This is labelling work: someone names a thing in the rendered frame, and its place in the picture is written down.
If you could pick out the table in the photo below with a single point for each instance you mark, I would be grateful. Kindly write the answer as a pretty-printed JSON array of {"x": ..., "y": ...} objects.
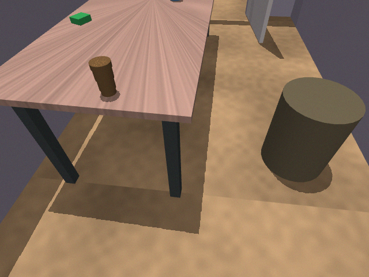
[{"x": 156, "y": 49}]

